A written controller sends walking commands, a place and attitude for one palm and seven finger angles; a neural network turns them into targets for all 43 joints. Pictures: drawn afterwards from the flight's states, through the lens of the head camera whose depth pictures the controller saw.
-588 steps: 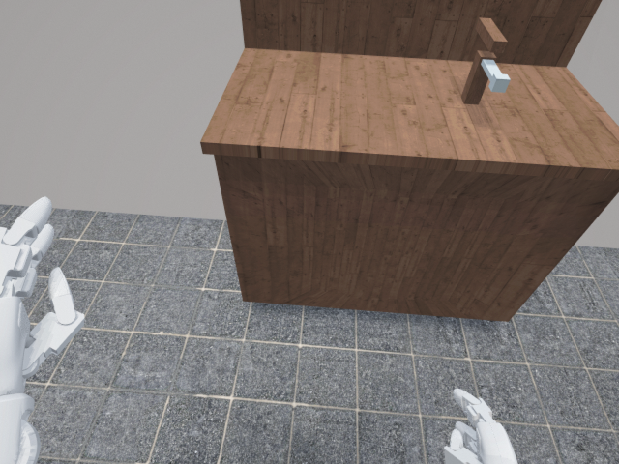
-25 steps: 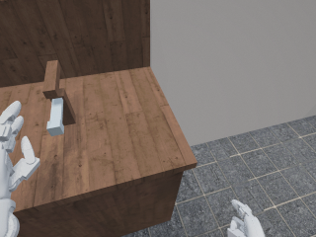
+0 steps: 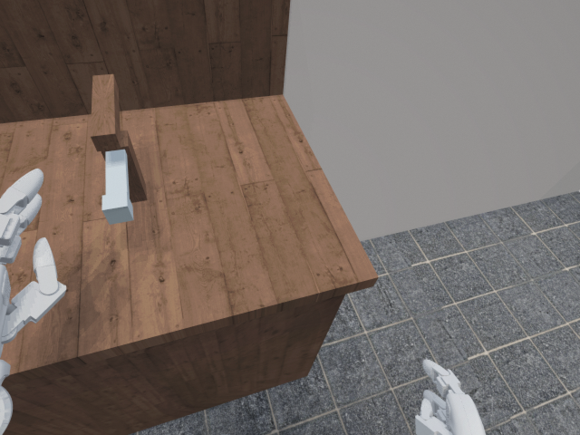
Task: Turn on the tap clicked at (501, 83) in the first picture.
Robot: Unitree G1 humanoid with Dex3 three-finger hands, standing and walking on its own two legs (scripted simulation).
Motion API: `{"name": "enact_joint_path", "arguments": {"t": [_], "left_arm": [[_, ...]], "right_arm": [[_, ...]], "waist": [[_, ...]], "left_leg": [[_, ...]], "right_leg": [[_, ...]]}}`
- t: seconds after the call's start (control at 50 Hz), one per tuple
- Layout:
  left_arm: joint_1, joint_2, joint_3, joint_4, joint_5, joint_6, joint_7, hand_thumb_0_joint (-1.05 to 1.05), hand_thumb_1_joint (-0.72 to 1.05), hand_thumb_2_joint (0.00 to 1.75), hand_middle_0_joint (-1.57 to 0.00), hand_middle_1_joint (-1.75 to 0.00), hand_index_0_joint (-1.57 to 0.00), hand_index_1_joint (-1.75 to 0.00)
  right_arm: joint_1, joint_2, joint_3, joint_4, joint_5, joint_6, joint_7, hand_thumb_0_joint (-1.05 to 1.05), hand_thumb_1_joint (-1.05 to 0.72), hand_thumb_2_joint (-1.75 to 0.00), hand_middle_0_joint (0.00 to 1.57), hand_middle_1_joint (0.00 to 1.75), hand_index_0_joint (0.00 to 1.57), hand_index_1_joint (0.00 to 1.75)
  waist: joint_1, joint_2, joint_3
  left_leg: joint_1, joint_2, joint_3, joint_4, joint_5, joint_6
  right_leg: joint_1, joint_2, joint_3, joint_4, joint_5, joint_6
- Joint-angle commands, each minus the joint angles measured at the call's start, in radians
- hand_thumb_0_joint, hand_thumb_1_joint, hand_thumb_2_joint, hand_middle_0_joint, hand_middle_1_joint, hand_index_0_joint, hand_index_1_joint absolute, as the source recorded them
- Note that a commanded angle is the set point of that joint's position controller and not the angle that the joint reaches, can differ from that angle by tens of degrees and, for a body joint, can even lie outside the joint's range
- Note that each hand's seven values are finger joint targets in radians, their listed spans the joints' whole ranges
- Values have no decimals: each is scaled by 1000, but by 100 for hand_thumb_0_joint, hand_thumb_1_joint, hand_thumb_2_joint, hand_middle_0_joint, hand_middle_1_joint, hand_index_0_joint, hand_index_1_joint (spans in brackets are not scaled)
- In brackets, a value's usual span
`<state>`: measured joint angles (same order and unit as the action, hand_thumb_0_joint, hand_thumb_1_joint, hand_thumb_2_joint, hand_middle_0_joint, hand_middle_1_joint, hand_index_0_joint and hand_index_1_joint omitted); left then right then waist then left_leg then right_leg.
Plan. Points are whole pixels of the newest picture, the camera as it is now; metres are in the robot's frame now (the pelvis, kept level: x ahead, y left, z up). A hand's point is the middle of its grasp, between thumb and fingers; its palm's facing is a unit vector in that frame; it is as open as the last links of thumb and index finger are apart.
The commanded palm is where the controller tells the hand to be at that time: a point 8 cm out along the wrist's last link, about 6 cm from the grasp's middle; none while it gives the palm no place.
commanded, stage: shuffle to correct the standing spot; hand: left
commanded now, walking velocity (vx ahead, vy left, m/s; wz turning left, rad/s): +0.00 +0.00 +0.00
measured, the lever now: (118, 208) +0.34 +0.25 +0.12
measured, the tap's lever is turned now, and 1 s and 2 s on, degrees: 0 0 0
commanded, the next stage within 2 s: none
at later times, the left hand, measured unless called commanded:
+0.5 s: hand (96, 266) +0.23 +0.22 +0.17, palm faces +0.36 -0.84 -0.40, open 7.4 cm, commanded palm +0.17 +0.25 +0.18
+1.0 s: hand (133, 269) +0.24 +0.19 +0.16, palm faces +0.32 -0.85 -0.42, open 7.4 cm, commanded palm +0.17 +0.22 +0.18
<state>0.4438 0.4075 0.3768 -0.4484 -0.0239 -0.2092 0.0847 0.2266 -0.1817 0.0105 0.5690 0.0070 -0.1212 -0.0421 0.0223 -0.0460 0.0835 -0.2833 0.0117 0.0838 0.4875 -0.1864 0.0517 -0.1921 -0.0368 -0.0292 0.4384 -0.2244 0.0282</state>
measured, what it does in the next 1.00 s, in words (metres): shifts its weight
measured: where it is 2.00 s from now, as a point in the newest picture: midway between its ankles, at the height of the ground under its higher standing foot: outside the picture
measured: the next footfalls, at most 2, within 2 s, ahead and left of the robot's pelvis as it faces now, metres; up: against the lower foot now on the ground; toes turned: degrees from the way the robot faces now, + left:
none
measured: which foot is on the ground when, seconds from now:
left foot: down 0.00-1.00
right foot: down 0.00-1.00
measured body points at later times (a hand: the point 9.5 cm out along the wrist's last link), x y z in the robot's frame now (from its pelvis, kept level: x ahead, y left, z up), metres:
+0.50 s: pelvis +0.01 -0.03 +0.00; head +0.05 +0.00 +0.45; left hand +0.21 +0.26 +0.19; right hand +0.20 -0.24 -0.07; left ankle +0.05 +0.08 -0.74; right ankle +0.01 -0.15 -0.74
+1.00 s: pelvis +0.02 -0.06 -0.01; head +0.05 -0.04 +0.44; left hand +0.21 +0.23 +0.19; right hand +0.18 -0.30 -0.08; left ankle +0.05 +0.08 -0.74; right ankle +0.01 -0.15 -0.74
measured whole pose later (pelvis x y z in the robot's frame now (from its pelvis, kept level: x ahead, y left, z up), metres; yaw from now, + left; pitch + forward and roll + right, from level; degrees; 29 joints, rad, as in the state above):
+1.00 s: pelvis +0.02 -0.06 -0.01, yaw +0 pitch +0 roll -2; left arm 0.47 0.42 0.42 -0.56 -0.09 -0.17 0.06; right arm 0.22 -0.19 -0.03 0.55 0.01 -0.08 -0.04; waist 0.00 -0.02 0.08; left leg -0.34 0.10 0.03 0.60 -0.26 -0.04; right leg -0.23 0.05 -0.07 0.53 -0.30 -0.04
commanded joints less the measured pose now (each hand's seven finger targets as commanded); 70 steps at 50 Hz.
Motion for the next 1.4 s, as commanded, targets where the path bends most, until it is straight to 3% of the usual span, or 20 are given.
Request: {"name": "enact_joint_path", "arguments": {"t": [0.0,0.08,0.14,0.22,0.24,0.28,0.32,0.36,0.52,0.54,0.56,0.64,0.82,0.84,0.96,1.1,1.16,1.22,1.32,1.38], "left_arm": [[-196,137,105,-269,-2,-94,33,0,90,90,-20,-30,-20,-30],[-161,76,39,-246,5,-81,28,0,90,90,-20,-30,-20,-30],[-154,73,39,-207,5,-66,26,0,90,90,-20,-30,-20,-30],[-154,141,117,-232,-5,-58,28,0,90,90,-20,-30,-20,-30],[-147,119,98,-228,-13,-57,22,0,90,90,-20,-30,-20,-30],[-151,139,115,-280,-19,-60,17,0,90,90,-20,-30,-20,-30],[-138,161,133,-320,-21,-57,18,0,90,90,-20,-30,-20,-30],[-114,145,118,-329,-30,-55,11,0,90,90,-20,-30,-20,-30],[-37,150,136,-250,-50,-14,6,0,90,90,-20,-30,-20,-30],[-55,117,98,-246,-56,-11,-1,0,90,90,-20,-30,-20,-30],[-65,149,125,-255,-58,-10,0,0,90,90,-20,-30,-20,-30],[-88,145,108,-282,-63,-6,1,0,90,90,-20,-30,-20,-30],[-17,190,165,-313,-70,-12,8,0,90,90,-20,-30,-20,-30],[-19,161,138,-310,-73,-12,4,0,90,90,-20,-30,-20,-30],[-14,167,146,-297,-77,-8,-8,0,90,90,-20,-30,-20,-30],[-53,172,137,-338,-69,-13,-7,0,90,90,-20,-30,-20,-30],[-54,170,136,-340,-67,-9,-3,0,90,90,-20,-30,-20,-30],[-52,172,139,-350,-70,-4,2,0,90,90,-20,-30,-20,-30],[-37,175,147,-341,-72,-4,5,0,90,90,-20,-30,-20,-30],[-32,173,147,-324,-69,-6,0,0,90,90,-20,-30,-20,-30]], "right_arm": [[-107,-143,-53,-154,2,-96,-1,0,-90,-90,20,30,20,30],[-90,-148,-58,-133,1,-108,16,0,-90,-90,20,30,20,30],[-95,-147,-59,-129,-1,-91,25,0,-90,-90,20,30,20,30],[-115,-134,-60,-147,3,-67,28,0,-90,-90,20,30,20,30],[-106,-133,-60,-153,-2,-58,28,0,-90,-90,20,30,20,30],[-106,-133,-66,-169,1,-55,29,0,-90,-90,20,30,20,30],[-122,-127,-62,-175,4,-52,32,0,-90,-90,20,30,20,30],[-105,-130,-69,-187,2,-49,34,0,-90,-90,20,30,20,30],[-102,-134,-80,-175,9,-27,16,0,-90,-90,20,30,20,30],[-90,-138,-79,-168,5,-21,14,0,-90,-90,20,30,20,30],[-92,-139,-86,-176,7,-22,9,0,-90,-90,20,30,20,30],[-99,-139,-81,-169,6,-19,-1,0,-90,-90,20,30,20,30],[-100,-141,-87,-172,8,-18,-6,0,-90,-90,20,30,20,30],[-86,-143,-85,-168,5,-15,-4,0,-90,-90,20,30,20,30],[-71,-150,-94,-173,9,-12,-4,0,-90,-90,20,30,20,30],[-73,-147,-88,-176,8,-18,0,0,-90,-90,20,30,20,30],[-72,-144,-88,-176,8,-16,2,0,-90,-90,20,30,20,30],[-70,-140,-90,-170,14,-14,4,0,-90,-90,20,30,20,30],[-81,-142,-84,-173,13,-10,3,0,-90,-90,20,30,20,30],[-75,-144,-84,-176,9,-6,6,0,-90,-90,20,30,20,30]], "waist": [[5,215,-164],[-1,142,-169],[-4,151,-152],[-3,122,-175],[-5,124,-178],[-5,165,-197],[-2,211,-207],[-3,200,-211],[-9,69,-187],[-14,67,-183],[-11,57,-180],[-16,49,-168],[-12,109,-153],[-17,106,-160],[-16,77,-177],[-12,140,-175],[-13,129,-174],[-24,92,-184],[-24,158,-165],[-16,190,-159]], "left_leg": [[17,99,-145,-189,-221,0],[79,117,-172,-187,-108,-17],[76,141,-195,-205,-49,-30],[110,143,-170,-164,57,-39],[101,146,-175,-157,75,-34],[121,152,-163,-136,129,-35],[128,154,-151,-128,130,-33],[108,160,-149,-105,128,-23],[108,114,-77,6,80,-35],[96,105,-68,15,51,-36],[95,103,-67,27,39,-36],[98,90,-61,53,15,-31],[65,109,-85,56,35,-25],[49,116,-90,48,37,-22],[53,135,-101,63,93,-20],[44,173,-141,20,56,-4],[42,163,-127,34,29,-8],[77,122,-100,86,22,-22],[69,160,-148,25,58,-9],[25,201,-177,-7,87,4]], "right_leg": [[77,9,19,-31,-8,-44],[35,17,16,-41,26,-39],[11,29,1,-18,19,-34],[16,25,-8,-35,48,-32],[24,25,-10,-40,56,-32],[30,23,-12,-30,73,-32],[29,24,-18,-29,67,-32],[49,17,-11,-38,88,-33],[-17,-19,39,-78,167,-49],[-27,-22,38,-77,152,-53],[-35,-29,51,-73,150,-55],[-73,-41,61,-78,121,-67],[-71,-39,62,-41,106,-70],[-53,-29,44,-31,101,-65],[-36,-24,35,-8,148,-57],[-17,-6,15,5,90,-45],[-14,-9,24,-11,90,-48],[-49,-43,72,-24,134,-88],[-60,-17,33,14,104,-68],[-1,7,1,9,78,-38]]}}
